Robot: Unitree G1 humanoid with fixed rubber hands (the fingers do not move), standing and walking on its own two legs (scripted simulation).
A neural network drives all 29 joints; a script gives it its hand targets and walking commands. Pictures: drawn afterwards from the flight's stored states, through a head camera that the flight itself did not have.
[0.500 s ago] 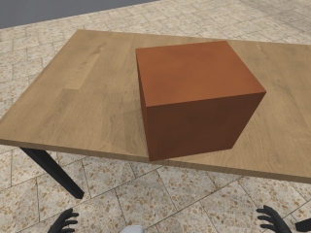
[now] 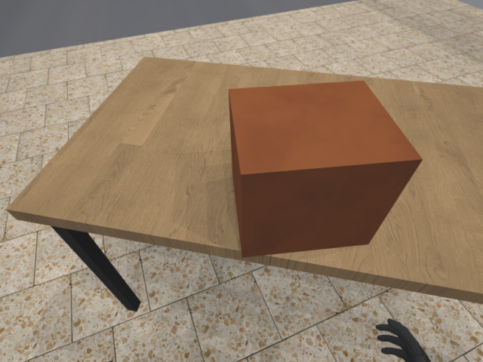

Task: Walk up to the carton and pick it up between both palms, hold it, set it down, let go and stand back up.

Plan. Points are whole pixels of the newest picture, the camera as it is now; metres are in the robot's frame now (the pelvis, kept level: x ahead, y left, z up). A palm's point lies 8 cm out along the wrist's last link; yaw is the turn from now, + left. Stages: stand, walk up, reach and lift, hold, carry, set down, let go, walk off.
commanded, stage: walk up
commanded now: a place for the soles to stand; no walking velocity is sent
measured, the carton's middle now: (301, 170) +0.43 -0.08 +0.08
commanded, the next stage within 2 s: reach and lift in 0.20 s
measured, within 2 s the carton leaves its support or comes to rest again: neither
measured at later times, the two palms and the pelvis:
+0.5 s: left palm (117, 320) +0.20 +0.24 -0.05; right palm (431, 358) +0.15 -0.27 -0.06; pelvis +0.01 -0.01 +0.01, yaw -6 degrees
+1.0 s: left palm (135, 303) +0.21 +0.20 -0.01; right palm (461, 339) +0.17 -0.30 -0.01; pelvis +0.03 -0.01 +0.02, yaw -7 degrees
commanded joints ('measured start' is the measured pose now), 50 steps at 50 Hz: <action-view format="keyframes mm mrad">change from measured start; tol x4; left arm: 1 10 126 37 -67 1 -12 4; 10 13 129 40 -70 4 -11 6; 11 -448 185 117 -329 -14 102 46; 12 -335 129 108 -293 15 170 60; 14 -248 102 115 -327 25 223 54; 19 -104 98 123 -331 -9 290 45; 31 -111 13 135 -484 -14 219 94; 50 81 -130 53 -769 -21 120 170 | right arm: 1 4 -122 -40 -70 1 -15 -4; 10 2 -125 -39 -61 0 -18 -5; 11 -352 -19 -119 170 -125 -152 7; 12 -284 -39 -119 278 -129 -201 29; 14 -249 -68 -124 303 -113 -252 41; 27 -232 -123 -55 16 12 -162 124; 50 -76 -341 -94 -143 245 -223 253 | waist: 1 -11 -2 3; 10 -6 3 -28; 11 -33 87 -42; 12 -45 67 42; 15 -44 17 -42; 19 -3 -32 -14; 50 8 -57 -98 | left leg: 1 -62 86 -129 -95 41 44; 10 -84 89 -149 -105 71 48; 11 -247 109 90 -92 -174 -3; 12 -407 116 111 -108 -219 22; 13 -432 114 128 -121 -175 25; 19 -132 38 144 -187 71 14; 25 22 13 144 -234 179 -9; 35 140 26 115 -249 235 -10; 50 188 41 93 -258 343 -25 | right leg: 1 24 -130 185 -148 -44 -35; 10 81 -125 178 -114 13 -35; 11 66 37 135 39 -138 2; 13 318 45 145 104 -48 11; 19 334 58 175 -122 67 11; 26 257 66 187 -233 109 12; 34 180 59 209 -285 164 -3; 41 188 63 223 -292 257 -7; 50 145 87 217 -313 271 -43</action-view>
